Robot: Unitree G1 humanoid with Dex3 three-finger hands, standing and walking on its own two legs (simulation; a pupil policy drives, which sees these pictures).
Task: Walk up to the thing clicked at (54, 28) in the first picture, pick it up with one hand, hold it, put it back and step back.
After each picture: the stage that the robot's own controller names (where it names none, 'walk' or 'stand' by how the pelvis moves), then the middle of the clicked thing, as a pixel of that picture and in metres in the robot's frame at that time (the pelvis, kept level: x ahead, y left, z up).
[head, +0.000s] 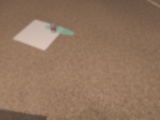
stand; (53, 28) +1.66 +0.40 -0.72
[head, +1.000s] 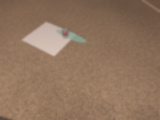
walk; (64, 33) +1.55 +0.18 -0.71
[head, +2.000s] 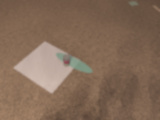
walk; (66, 60) +1.02 +0.14 -0.71
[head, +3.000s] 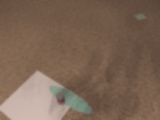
walk; (60, 98) +0.61 +0.19 -0.71
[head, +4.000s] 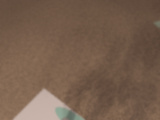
walk; out of the picture +0.40 +0.23 -0.71
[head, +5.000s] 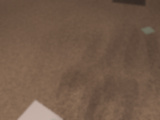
stand; out of the picture +0.32 +0.19 -0.72
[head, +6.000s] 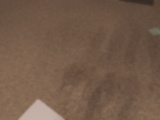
stand; out of the picture +0.29 +0.16 -0.72
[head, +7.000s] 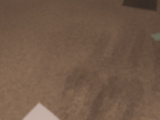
stand; out of the picture +0.28 +0.17 -0.72
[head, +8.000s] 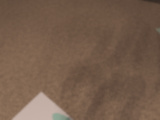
stand; out of the picture +0.32 +0.17 -0.72
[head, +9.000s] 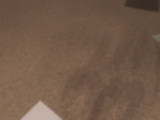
stand; out of the picture +0.30 +0.17 -0.72
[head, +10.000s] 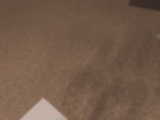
stand; out of the picture +0.32 +0.16 -0.73
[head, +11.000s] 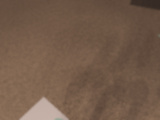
stand; out of the picture +0.32 +0.16 -0.73
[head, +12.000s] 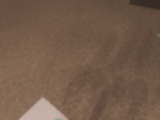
go down; out of the picture +0.32 +0.16 -0.73
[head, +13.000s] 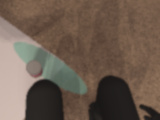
go down; (35, 69) +0.40 +0.18 -0.33
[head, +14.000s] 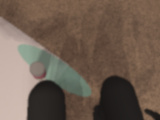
approach; (38, 71) +0.41 +0.18 -0.31
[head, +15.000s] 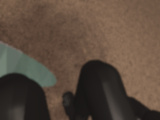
close in; out of the picture +0.40 +0.22 -0.23
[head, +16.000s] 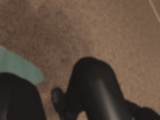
close; out of the picture +0.40 +0.23 -0.22
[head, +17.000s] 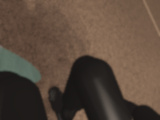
lift; out of the picture +0.40 +0.22 -0.23
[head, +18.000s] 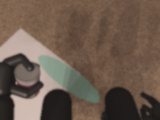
lift; (28, 81) +0.32 +0.19 -0.04
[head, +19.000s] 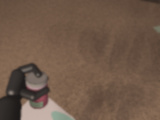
hold; (37, 90) +0.31 +0.17 +0.02
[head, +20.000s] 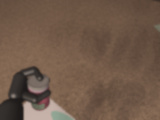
hold; (39, 92) +0.31 +0.17 +0.01
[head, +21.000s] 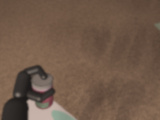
crouch; (43, 91) +0.31 +0.16 +0.01
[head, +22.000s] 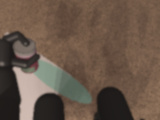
crouch; (27, 56) +0.43 +0.18 -0.07
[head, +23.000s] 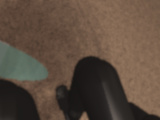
lower; out of the picture +0.44 +0.25 -0.21
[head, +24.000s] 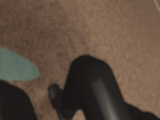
lower; out of the picture +0.44 +0.26 -0.22
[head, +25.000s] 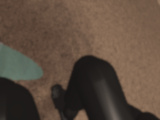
lower; out of the picture +0.44 +0.25 -0.23
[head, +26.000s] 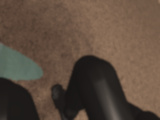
lower; out of the picture +0.43 +0.26 -0.22
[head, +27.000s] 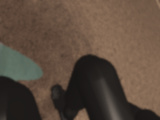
loosen; out of the picture +0.43 +0.22 -0.23
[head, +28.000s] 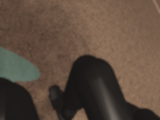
withdraw; out of the picture +0.43 +0.22 -0.23
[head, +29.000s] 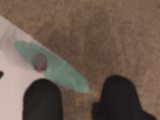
walk; (39, 63) +0.44 +0.17 -0.30
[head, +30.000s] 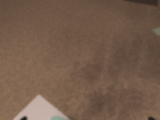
stand; out of the picture +0.35 +0.13 -0.65
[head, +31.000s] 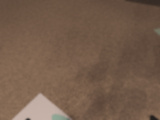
stand; out of the picture +0.37 +0.14 -0.67
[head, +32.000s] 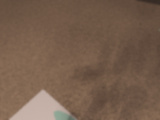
stand; out of the picture +0.37 +0.14 -0.68
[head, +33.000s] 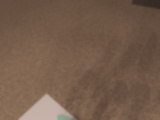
walk; out of the picture +0.38 +0.14 -0.72
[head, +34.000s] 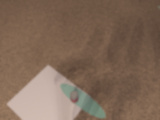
walk; (74, 97) +0.50 +0.08 -0.69
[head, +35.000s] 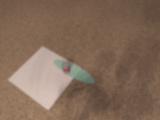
walk; (66, 68) +0.80 +0.21 -0.68
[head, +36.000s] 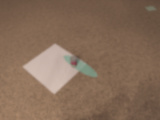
stand; (73, 61) +1.06 +0.13 -0.70
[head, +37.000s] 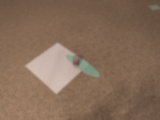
stand; (75, 61) +1.04 +0.11 -0.72
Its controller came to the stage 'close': yes
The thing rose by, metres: 0.72
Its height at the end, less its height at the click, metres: +0.00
